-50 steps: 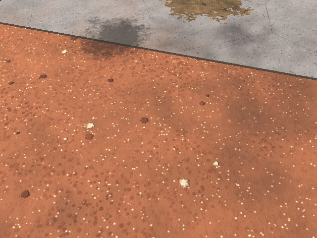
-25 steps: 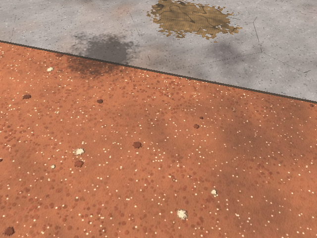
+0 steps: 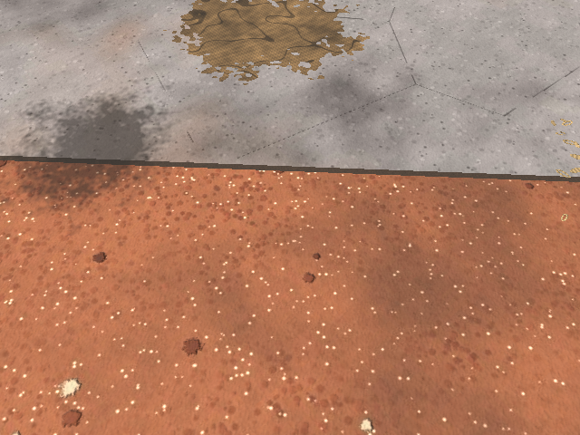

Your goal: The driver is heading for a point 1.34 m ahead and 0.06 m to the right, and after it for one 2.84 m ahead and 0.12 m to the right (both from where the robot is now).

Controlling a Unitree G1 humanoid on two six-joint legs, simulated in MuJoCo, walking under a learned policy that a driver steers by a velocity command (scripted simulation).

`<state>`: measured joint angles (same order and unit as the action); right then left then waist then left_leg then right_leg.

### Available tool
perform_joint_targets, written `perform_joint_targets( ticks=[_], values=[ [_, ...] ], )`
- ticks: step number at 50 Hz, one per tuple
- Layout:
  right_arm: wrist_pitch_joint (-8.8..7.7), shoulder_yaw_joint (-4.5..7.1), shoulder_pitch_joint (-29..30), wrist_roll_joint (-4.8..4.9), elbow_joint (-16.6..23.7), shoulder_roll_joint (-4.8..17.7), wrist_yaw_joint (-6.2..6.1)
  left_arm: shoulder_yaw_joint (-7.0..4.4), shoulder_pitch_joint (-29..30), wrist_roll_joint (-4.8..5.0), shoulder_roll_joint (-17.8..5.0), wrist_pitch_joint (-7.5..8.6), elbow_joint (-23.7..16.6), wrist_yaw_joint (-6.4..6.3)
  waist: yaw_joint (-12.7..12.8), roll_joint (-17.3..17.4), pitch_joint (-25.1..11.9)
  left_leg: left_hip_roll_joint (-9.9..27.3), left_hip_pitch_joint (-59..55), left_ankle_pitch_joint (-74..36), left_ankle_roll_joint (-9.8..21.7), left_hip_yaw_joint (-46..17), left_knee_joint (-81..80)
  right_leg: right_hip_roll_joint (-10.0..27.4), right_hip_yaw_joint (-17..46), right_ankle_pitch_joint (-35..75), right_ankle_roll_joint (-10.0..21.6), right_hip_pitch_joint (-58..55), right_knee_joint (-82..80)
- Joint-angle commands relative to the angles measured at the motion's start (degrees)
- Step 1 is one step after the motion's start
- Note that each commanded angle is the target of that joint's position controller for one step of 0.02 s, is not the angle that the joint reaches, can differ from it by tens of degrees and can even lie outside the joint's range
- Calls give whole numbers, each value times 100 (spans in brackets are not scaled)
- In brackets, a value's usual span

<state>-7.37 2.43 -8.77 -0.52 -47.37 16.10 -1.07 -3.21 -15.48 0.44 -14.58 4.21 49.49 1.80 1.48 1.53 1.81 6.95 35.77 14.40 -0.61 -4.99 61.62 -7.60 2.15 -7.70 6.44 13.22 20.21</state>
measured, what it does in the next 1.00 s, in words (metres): walks ahead, turning right: left foot, then right foot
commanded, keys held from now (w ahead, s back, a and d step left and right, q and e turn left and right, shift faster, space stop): w+e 0.22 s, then e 0.06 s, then no key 0.40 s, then w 0.32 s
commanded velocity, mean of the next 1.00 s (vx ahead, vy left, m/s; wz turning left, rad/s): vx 0.30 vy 0.00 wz -0.29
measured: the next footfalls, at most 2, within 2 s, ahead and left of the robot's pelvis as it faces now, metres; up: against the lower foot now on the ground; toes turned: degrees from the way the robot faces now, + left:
left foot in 0.26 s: +0.34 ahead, +0.14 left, +0.00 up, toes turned -12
right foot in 0.68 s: +0.35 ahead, -0.11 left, +0.00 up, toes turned -14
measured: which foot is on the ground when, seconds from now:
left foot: up 0.00-0.24, down 0.26-0.68, up 0.70-1.00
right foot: down 0.00-0.26, up 0.28-0.66, down 0.68-1.00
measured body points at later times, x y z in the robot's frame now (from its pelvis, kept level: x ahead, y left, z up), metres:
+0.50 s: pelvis +0.25 +0.06 +0.00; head +0.30 +0.06 +0.45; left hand +0.46 +0.29 -0.11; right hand +0.28 -0.23 -0.11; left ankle +0.30 +0.15 -0.74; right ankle +0.25 -0.10 -0.68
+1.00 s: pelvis +0.36 +0.03 +0.00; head +0.37 +0.04 +0.45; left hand +0.51 +0.28 -0.12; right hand +0.42 -0.27 -0.11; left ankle +0.42 +0.13 -0.73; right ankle +0.31 -0.10 -0.74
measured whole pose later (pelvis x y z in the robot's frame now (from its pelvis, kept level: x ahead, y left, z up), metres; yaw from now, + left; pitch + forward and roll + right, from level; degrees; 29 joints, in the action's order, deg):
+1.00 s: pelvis +0.36 +0.03 +0.00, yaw -16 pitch +2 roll -1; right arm -4.5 2.5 -10.6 0.6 -49.0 16.8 1.8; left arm -4.2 -18.3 1.2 -15.9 1.3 43.7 -0.3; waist 1.6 -0.1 -1.9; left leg 2.1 21.1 15.5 2.5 2.0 34.4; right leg 0.1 1.6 -14.3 0.1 11.8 24.1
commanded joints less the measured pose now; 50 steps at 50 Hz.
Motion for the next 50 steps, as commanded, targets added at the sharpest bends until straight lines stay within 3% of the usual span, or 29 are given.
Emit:
perform_joint_targets(
  ticks=[1,4,7,10,11,12,13,14,15,16,17,18,19,21,24,30,32,33,34,35,36,37,39,40,41,43,46,48,50],
  values=[
    [62,108,-28,-82,391,375,-61,-221,226,22,-953,110,-500,-146,-194,-393,-2,-115,-292,-1006,-229,237,-1176,1260,1143,802,966,747,-1042],
    [17,36,711,-11,634,227,-8,-252,-158,88,-1009,43,-456,-210,138,-522,-57,-460,-699,-2036,-245,295,-2633,1092,1076,428,682,666,-834],
    [-19,68,1054,92,831,406,69,-254,-437,142,-976,-14,-389,-240,256,-612,-143,-574,-832,-2064,-235,115,-3169,1318,1539,49,595,148,-503],
    [-107,159,946,122,898,683,146,-270,-435,103,-984,-80,-450,-290,80,-743,-227,-594,-1067,-1316,-51,-21,-3475,1566,2102,52,480,-451,100],
    [-140,195,639,120,835,734,147,-263,-372,84,-947,-102,-493,-294,-104,-812,-303,-610,-1463,-1141,67,55,-3634,1510,2168,192,401,-477,362],
    [-170,278,94,30,734,905,110,-205,-318,60,-771,-113,-558,-287,-383,-765,-613,-476,-2312,-1192,278,27,-3803,1160,1985,609,190,-351,1101],
    [-181,369,-715,-108,699,1275,63,-86,-308,-29,-442,-106,-716,-276,-700,-197,-1456,488,-3745,-1775,654,-738,-3553,727,1452,101,-80,270,2742],
    [-67,465,-1058,-193,566,1648,70,10,-1231,102,-119,-61,-868,-274,-278,1807,-2212,1861,-5571,-2120,1667,-3123,-3781,-81,695,-2736,-468,2250,4527],
    [-20,348,-1000,-71,681,1070,113,-90,-1364,141,-763,-71,-715,-298,-339,1349,-2142,1941,-5462,-1938,1669,-3605,-3860,381,966,-2903,-583,2789,5386],
    [23,238,-750,-42,790,688,112,-187,-832,125,-1077,-134,-754,-318,-483,697,-1504,1666,-4834,-2592,1452,-2580,-3795,501,930,-2513,-689,2904,5667],
    [74,178,-456,-63,823,577,133,-205,-489,66,-1044,-195,-825,-347,-405,193,-1126,1369,-4144,-3505,1324,-1743,-3780,654,722,-2217,-795,2740,5588],
    [109,151,-291,-51,768,512,154,-218,-290,3,-960,-229,-910,-356,-301,134,-798,1115,-3580,-4125,1290,-1255,-3838,779,643,-2040,-843,2637,5300],
    [121,124,-225,-69,710,471,169,-210,-329,27,-795,-278,-937,-336,-148,270,-667,907,-3165,-4192,1229,-876,-3999,911,562,-1943,-838,2353,4985],
    [119,142,-138,-82,608,508,192,-130,-416,66,-446,-359,-972,-319,-22,532,-638,672,-2750,-4393,1310,-416,-4289,870,312,-1674,-884,1933,4306],
    [189,205,24,-11,498,708,134,-63,-175,-13,-319,-403,-1110,-306,34,506,-856,712,-2635,-4638,1431,-56,-4426,945,181,-1007,-933,1479,3203],
    [348,218,-142,102,227,857,123,-76,510,-38,-474,-437,-1301,-244,-193,547,-779,694,-2637,-3308,1292,92,-4373,885,-67,-283,-763,687,1654],
    [390,188,-63,173,174,815,122,-103,473,-55,-473,-417,-1291,-231,-66,506,-678,591,-2518,-2493,1092,59,-4108,792,-200,210,-561,160,731],
    [392,134,-240,178,92,667,124,-136,455,-96,-571,-408,-1291,-245,-52,378,-653,392,-2369,-1928,832,86,-3929,866,-63,773,-419,-257,212],
    [355,47,-417,37,89,444,132,-195,369,-152,-865,-410,-1343,-299,-140,-74,-917,80,-2029,-1137,465,312,-3517,1495,576,2291,-219,-987,307],
    [314,-31,-938,-122,24,185,172,-197,403,-176,-1007,-467,-1388,-352,-492,-897,-1175,-435,-1464,768,116,743,-3136,2160,1207,2599,289,-1519,525],
    [351,-73,-830,-72,40,125,152,-146,333,-89,-738,-498,-1295,-324,-313,-1190,-1226,-511,-1403,1082,1,754,-3033,2273,1493,758,636,-1233,274],
    [383,-17,-451,8,136,392,141,-223,216,5,-880,-503,-1248,-279,-76,-1172,-874,-683,-1114,1128,-22,932,-2678,2088,1702,-1108,611,-1028,-69],
    [430,79,11,91,273,635,124,-267,-76,-40,-1081,-433,-1140,-275,170,-1392,-226,-647,-371,1505,82,763,-1798,2339,2380,-2714,723,-702,-718],
    [426,126,43,119,327,748,128,-286,-163,-55,-1116,-339,-1088,-290,183,-1503,-76,-493,-94,1768,159,514,-1202,2544,2649,-2718,837,-627,-887],
    [392,162,-22,159,320,768,142,-271,-179,-36,-1046,-255,-1062,-301,110,-1368,-56,-378,103,1784,244,374,-832,2593,2681,-2583,856,-638,-915],
    [294,151,-72,168,272,605,182,-243,39,32,-890,-154,-1094,-306,-37,-1037,-125,-236,54,1401,366,355,-1051,2409,2240,-2220,694,-547,-972],
    [206,50,-79,103,155,299,274,-294,396,44,-984,-159,-1142,-258,-148,-934,-276,-440,-1157,571,358,699,-2135,1910,1257,-1304,489,111,-973],
    [206,59,-250,110,64,335,310,-313,336,91,-1007,-190,-1069,-213,-253,-844,-390,-615,-1897,-182,297,891,-2768,1816,979,-1250,451,373,-758],
    [247,108,-734,111,-132,408,285,-260,257,90,-838,-203,-1003,-188,-474,-697,-435,-760,-2782,-262,297,958,-3086,1665,849,-1709,284,884,-319]
  ],
)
